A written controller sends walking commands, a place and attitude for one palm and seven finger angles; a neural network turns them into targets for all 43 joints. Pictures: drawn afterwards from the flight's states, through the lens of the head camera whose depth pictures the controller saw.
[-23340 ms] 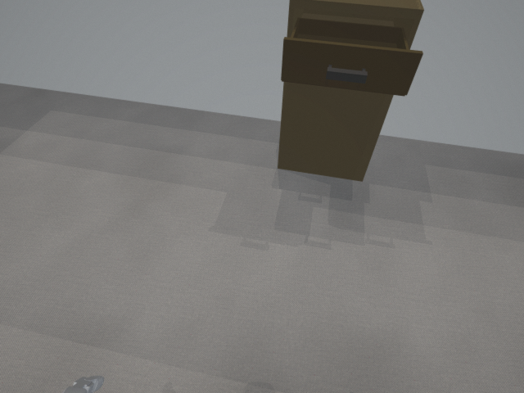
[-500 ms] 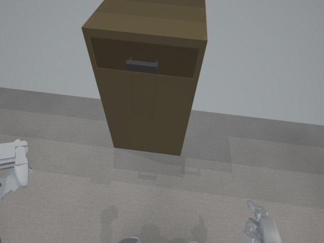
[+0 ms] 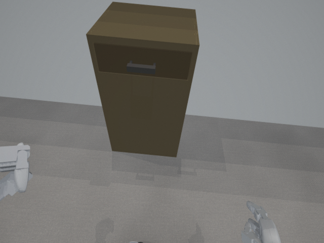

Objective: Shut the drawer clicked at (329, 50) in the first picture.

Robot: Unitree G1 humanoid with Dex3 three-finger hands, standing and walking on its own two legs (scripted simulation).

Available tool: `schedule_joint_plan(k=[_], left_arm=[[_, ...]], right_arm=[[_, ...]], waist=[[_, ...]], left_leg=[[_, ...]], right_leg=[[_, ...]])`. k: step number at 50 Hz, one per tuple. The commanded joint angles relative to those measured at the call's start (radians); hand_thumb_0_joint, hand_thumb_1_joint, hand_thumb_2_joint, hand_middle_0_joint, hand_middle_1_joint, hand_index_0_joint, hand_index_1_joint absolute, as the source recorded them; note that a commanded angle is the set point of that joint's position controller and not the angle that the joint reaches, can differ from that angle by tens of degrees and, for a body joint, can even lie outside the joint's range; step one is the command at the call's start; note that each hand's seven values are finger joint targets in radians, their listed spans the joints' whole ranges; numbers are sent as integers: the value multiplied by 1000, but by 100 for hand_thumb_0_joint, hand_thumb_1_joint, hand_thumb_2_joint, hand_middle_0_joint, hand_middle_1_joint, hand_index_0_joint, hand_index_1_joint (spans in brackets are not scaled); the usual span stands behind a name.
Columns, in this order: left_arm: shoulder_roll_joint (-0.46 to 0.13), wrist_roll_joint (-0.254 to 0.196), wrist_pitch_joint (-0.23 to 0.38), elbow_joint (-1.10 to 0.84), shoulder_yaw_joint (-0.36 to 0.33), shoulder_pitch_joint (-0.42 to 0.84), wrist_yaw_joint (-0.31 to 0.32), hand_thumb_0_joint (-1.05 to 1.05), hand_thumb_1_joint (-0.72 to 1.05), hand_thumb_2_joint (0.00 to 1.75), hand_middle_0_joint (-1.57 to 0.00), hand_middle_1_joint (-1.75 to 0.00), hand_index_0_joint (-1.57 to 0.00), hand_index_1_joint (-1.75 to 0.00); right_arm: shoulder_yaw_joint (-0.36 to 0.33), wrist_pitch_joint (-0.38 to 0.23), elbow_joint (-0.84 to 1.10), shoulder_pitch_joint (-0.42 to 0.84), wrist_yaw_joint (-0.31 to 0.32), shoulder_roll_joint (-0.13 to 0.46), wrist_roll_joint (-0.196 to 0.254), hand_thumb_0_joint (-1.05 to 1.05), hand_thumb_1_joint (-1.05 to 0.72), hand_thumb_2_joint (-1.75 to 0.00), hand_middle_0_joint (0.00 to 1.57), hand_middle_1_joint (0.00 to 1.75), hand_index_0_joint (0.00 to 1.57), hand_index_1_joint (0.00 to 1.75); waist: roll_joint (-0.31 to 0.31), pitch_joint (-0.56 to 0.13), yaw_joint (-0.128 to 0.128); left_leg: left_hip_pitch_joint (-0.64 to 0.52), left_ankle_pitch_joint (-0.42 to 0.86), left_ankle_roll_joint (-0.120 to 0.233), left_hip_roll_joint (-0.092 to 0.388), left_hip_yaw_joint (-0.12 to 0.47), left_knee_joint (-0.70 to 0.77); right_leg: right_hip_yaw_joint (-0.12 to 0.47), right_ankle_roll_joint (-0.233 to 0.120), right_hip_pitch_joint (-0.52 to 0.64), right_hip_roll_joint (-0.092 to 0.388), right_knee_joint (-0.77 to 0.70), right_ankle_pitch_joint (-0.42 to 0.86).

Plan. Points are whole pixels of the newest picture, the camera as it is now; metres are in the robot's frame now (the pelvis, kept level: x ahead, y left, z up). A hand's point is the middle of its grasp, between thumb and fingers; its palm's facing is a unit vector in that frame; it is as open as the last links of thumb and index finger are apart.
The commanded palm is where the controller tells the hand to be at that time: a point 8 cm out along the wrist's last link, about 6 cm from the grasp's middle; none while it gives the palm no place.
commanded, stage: stop stepping back and stand still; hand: left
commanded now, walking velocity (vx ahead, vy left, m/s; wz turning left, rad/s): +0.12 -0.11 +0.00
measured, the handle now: (142, 66) +0.83 +0.10 +0.00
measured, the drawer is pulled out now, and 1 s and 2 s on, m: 0.00 0.00 0.00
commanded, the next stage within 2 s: let the arm hang, fingers relaxed in 0.78 s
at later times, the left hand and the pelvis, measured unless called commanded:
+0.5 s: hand out of the picture +0.13 +0.30 +0.17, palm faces +0.39 -0.86 -0.33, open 3.3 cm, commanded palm +0.05 +0.33 +0.19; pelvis -0.09 +0.06 +0.00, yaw -4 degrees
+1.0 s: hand out of the picture +0.13 +0.29 +0.00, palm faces +0.14 -0.91 -0.38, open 3.1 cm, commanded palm none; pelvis -0.11 +0.07 -0.01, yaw -1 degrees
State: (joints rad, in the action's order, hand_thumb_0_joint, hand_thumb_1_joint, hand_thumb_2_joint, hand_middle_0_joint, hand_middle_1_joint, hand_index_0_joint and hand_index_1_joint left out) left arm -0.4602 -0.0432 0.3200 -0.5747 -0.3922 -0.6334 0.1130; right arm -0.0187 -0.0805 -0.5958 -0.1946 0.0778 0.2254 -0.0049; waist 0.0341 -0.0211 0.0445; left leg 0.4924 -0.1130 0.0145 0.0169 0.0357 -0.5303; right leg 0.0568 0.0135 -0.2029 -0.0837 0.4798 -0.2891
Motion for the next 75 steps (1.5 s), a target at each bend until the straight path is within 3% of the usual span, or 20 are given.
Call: schedule_joint_plan(k=[1, 4, 9, 11, 13, 15, 18, 20, 24, 30, 34, 41, 43, 45, 47, 52, 54, 58, 63, 75], left_arm=[[-115, -23, 46, -123, -111, 12, 28, 0, 90, 90, -140, -160, -140, -160], [-99, 13, 31, -188, -120, 48, 27, 0, 90, 90, -140, -160, -140, -160], [-101, -5, -40, -292, -82, -25, 35, 0, 90, 90, -140, -160, -140, -160], [-131, 6, -69, -328, -89, -27, 35, 0, 90, 90, -140, -160, -140, -160], [-139, 6, -81, -303, -142, 87, 44, 0, 90, 90, -140, -160, -140, -160], [-93, 3, -108, -171, -93, 177, 53, 0, 90, 90, -140, -160, -140, -160], [-46, 22, -111, -142, -17, 312, 56, 0, 90, 90, -140, -160, -140, -160], [-80, 38, -74, -182, -46, 308, 66, 0, 90, 90, -140, -160, -140, -160], [-85, 26, -96, -312, -55, 57, 51, 0, 90, 90, -140, -160, -140, -160], [-106, 14, -128, -243, -85, -18, 74, 0, 90, 90, -140, -160, -140, -160], [-160, -6, -121, -207, -143, 83, 66, 0, 90, 90, -140, -160, -140, -160], [-71, 13, -73, -204, -47, 119, 58, 0, 90, 90, -140, -160, -140, -160], [-98, 17, -55, -252, -76, 129, 59, 0, 90, 90, -140, -160, -140, -160], [146, 84, -332, 632, 248, 206, -99, 0, 90, 90, -136, -156, -136, -156], [173, 75, -348, 699, 285, 258, -102, 0, 90, 90, -128, -147, -128, -147], [118, 71, -348, 1090, 308, 233, -111, 0, 90, 90, -108, -125, -108, -125], [10, 76, -351, 1176, 311, 294, -108, 0, 90, 90, -100, -117, -100, -117], [99, 65, -320, 1323, 329, 450, -93, 0, 90, 90, -84, -99, -84, -99], [154, 48, -314, 1512, 352, 324, -92, 0, 90, 90, -64, -78, -64, -78], [144, 52, -307, 1685, 359, 336, -86, 0, 90, 90, -20, -30, -20, -30]], right_arm=[[-37, -66, 155, 89, 23, 121, 5, 0, -90, -90, 20, 30, 20, 30], [-41, -103, 176, 103, 32, 166, -12, 0, -90, -90, 20, 30, 20, 30], [-32, -120, 160, 77, 1, 91, -22, 0, -90, -90, 20, 30, 20, 30], [-49, -85, 134, 44, -4, 102, -22, 0, -90, -90, 20, 30, 20, 30], [-41, -51, 91, 22, -13, 91, -51, 0, -90, -90, 20, 30, 20, 30], [-22, -48, 97, 41, 11, 70, -25, 0, -90, -90, 20, 30, 20, 30], [0, -74, 91, 69, 38, 116, -11, 0, -90, -90, 20, 30, 20, 30], [8, -115, 111, 51, 29, 101, -12, 0, -90, -90, 20, 30, 20, 30], [4, -124, 139, 89, -18, 77, -13, 0, -90, -90, 20, 30, 20, 30], [4, -80, 142, 66, 5, 87, -32, 0, -90, -90, 20, 30, 20, 30], [-8, -43, 120, 35, 8, 76, -21, 0, -90, -90, 20, 30, 20, 30], [-11, -99, 84, 67, 21, 96, -3, 0, -90, -90, 20, 30, 20, 30], [-17, -116, 105, 73, 33, 119, -4, 0, -90, -90, 20, 30, 20, 30], [-64, -7, -100, -81, -82, 195, -16, 0, -90, -90, 20, 30, 20, 30], [-46, 17, -67, -91, -67, 202, -41, 0, -90, -90, 20, 30, 20, 30], [-24, 69, -105, 43, -62, 156, -37, 0, -90, -90, 20, 30, 20, 30], [-19, 105, -124, 17, -75, 89, -21, 0, -90, -90, 20, 30, 20, 30], [-25, 108, -261, -121, -69, 57, -24, 0, -90, -90, 20, 30, 20, 30], [-5, 65, -363, -104, -44, 53, -18, 0, -90, -90, 20, 30, 20, 30], [-16, 74, -492, -128, -41, 58, -11, 0, -90, -90, 20, 30, 20, 30]], waist=[[52, -3, -17], [310, -46, -46], [192, -174, -67], [-71, -139, -30], [-159, -79, -19], [-244, 38, -2], [140, 151, 8], [345, 105, -12], [105, -15, -52], [215, -29, -42], [-205, -8, -35], [-29, 72, -19], [80, 67, -28], [181, 49, 20], [29, -27, 15], [-34, -9, -103], [-116, 102, -60], [-144, 93, 21], [114, -23, -55], [-29, 60, -38]], left_leg=[[-364, -229, -5, 87, 103, 146], [62, -859, 37, 263, 374, 611], [-244, -415, -67, 116, 34, 391], [-439, -226, -71, -34, -132, -150], [-378, -187, -47, -24, -17, -557], [-314, -291, -24, 30, 11, -418], [-218, -458, 22, 101, 110, 157], [-166, -738, 114, 311, 514, 464], [-151, -605, -6, 238, 316, 472], [-94, -506, -25, 166, 83, 404], [68, -219, -23, 16, -64, -341], [-244, -186, 15, 41, -83, -1], [-263, -137, 50, 118, 46, 121], [-199, 396, 158, 239, 292, 80], [-183, 247, 215, 321, 418, 140], [77, -331, 66, 101, 111, 117], [-4, -417, -10, -49, -17, -125], [-219, -200, 4, 1, -18, -191], [-236, 105, 44, 103, 107, 147], [-281, -115, 30, 75, 64, 227]], right_leg=[[-33, -16, -349, 58, -146, -155], [-72, 2, 95, -97, 319, -171], [-144, -51, 55, -44, -7, -238], [61, -130, -307, 183, -289, -322], [223, -233, -574, 389, -351, -385], [138, -158, -566, 321, -297, -538], [-39, -69, -413, 165, 83, -378], [-70, -18, -379, 44, 546, -242], [-81, -32, -212, 52, 524, -125], [-219, -57, 123, 0, 32, -226], [288, -249, 42, 421, -298, -168], [45, -124, -201, 283, -104, -221], [-36, -58, -183, 177, 40, -109], [-112, 5, -330, 107, 459, -196], [-18, 6, -342, 102, 631, -338], [-33, -18, 78, 115, 97, -123], [300, -123, -237, 334, -301, -591], [166, -153, -290, 277, -234, -229], [10, -56, 18, 155, -45, 170], [6, -67, -9, 176, -166, 25]])
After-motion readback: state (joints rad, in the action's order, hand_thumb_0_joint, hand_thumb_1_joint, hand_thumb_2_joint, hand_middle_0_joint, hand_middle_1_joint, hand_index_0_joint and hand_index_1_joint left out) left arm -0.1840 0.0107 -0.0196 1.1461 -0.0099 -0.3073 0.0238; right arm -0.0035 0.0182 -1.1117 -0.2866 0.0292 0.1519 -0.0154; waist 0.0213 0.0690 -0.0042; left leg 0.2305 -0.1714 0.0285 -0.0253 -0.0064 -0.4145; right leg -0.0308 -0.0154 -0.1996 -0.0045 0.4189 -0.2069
